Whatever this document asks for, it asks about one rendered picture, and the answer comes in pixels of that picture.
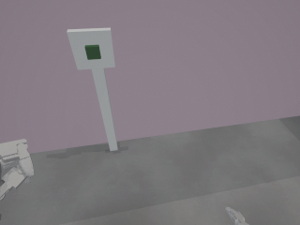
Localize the panel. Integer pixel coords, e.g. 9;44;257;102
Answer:
67;27;118;151

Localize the robot right hand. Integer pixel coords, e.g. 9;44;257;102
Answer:
225;206;249;225

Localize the robot left hand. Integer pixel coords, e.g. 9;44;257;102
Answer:
0;139;35;202

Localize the button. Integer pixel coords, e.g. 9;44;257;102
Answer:
84;45;101;60

